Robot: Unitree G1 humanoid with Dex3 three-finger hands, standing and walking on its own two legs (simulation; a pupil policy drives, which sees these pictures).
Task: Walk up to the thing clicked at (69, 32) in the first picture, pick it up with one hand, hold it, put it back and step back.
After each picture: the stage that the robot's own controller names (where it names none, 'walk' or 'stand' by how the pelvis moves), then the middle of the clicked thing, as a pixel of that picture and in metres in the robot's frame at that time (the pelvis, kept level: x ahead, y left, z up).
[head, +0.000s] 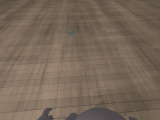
stand; (70, 33) +2.12 +0.56 -0.72
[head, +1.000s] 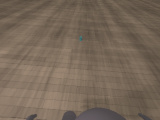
walk; (80, 38) +2.03 +0.18 -0.70
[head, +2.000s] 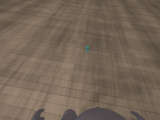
walk; (87, 48) +1.40 -0.04 -0.71
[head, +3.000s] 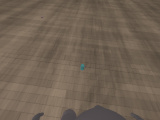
walk; (82, 67) +0.91 +0.04 -0.71
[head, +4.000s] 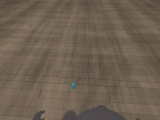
walk; (73, 85) +0.54 +0.19 -0.71
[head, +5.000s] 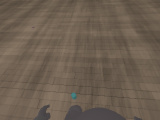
stand; (74, 96) +0.36 +0.22 -0.70
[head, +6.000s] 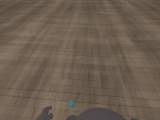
stand; (71, 104) +0.31 +0.20 -0.72
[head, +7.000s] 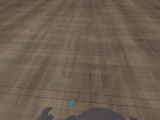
stand; (72, 103) +0.30 +0.19 -0.73
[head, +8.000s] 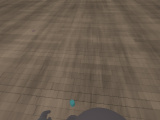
stand; (72, 103) +0.31 +0.20 -0.73
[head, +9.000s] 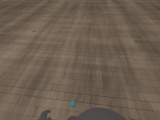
stand; (72, 104) +0.31 +0.20 -0.73
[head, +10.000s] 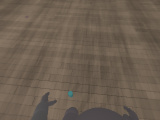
go down; (70, 94) +0.33 +0.20 -0.70
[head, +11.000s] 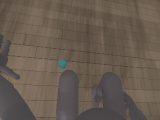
go down; (62, 64) +0.41 +0.21 -0.30
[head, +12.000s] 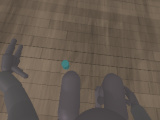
close in; (65, 65) +0.41 +0.20 -0.30
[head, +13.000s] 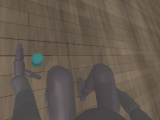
close in; (37, 60) +0.40 +0.24 -0.22
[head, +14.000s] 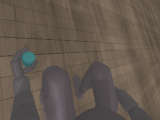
close; (28, 60) +0.39 +0.25 -0.22
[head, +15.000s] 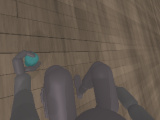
lift; (31, 60) +0.38 +0.24 -0.23
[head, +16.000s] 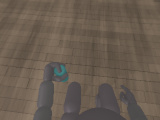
lift; (61, 74) +0.31 +0.19 -0.03
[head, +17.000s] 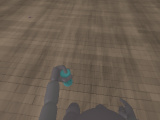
hold; (66, 77) +0.31 +0.17 -0.02
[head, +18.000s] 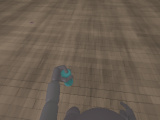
hold; (67, 77) +0.31 +0.16 -0.02
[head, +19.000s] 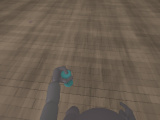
hold; (67, 78) +0.31 +0.16 -0.02
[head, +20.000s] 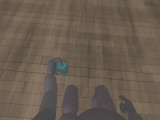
crouch; (62, 69) +0.37 +0.18 -0.09
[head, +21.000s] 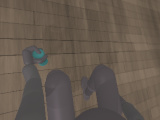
lower; (41, 58) +0.41 +0.23 -0.22
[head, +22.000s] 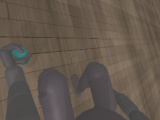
lower; (21, 56) +0.42 +0.27 -0.23
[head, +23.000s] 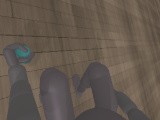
lower; (24, 55) +0.41 +0.27 -0.23
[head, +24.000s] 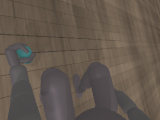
lower; (25, 55) +0.41 +0.27 -0.23
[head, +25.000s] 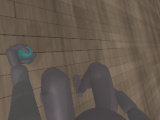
lower; (26, 56) +0.41 +0.26 -0.23
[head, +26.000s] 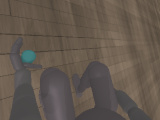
withdraw; (27, 58) +0.40 +0.24 -0.23
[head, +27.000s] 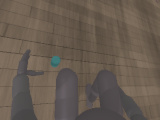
stand; (55, 61) +0.40 +0.22 -0.26
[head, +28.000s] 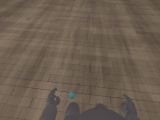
stand; (71, 95) +0.35 +0.18 -0.63
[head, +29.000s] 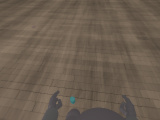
stand; (72, 100) +0.34 +0.18 -0.67
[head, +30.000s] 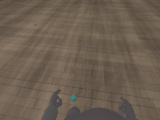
stand; (73, 98) +0.35 +0.18 -0.67
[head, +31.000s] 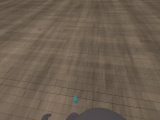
walk; (75, 99) +0.36 +0.18 -0.72
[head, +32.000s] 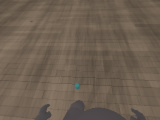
walk; (77, 86) +0.45 +0.18 -0.71
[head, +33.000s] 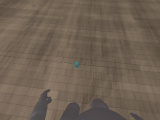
walk; (76, 64) +0.75 +0.17 -0.69
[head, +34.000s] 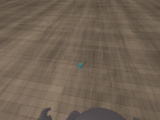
stand; (80, 66) +0.99 +0.17 -0.70
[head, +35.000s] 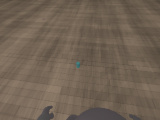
stand; (78, 64) +0.95 +0.19 -0.73
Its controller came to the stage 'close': yes
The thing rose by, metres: 0.71
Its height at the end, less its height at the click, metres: +0.00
